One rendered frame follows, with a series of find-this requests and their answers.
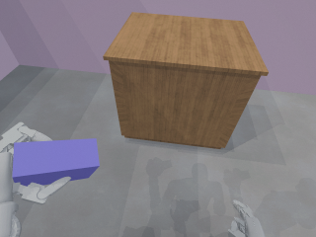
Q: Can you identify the robot left hand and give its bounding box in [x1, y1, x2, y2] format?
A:
[0, 122, 71, 205]

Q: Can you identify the robot left forearm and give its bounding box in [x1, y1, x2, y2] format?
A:
[0, 201, 22, 237]

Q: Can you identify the sponge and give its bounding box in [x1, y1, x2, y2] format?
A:
[12, 138, 100, 187]

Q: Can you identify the robot right hand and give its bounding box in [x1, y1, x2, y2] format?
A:
[228, 199, 266, 237]

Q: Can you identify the table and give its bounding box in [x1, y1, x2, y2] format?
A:
[103, 12, 269, 149]

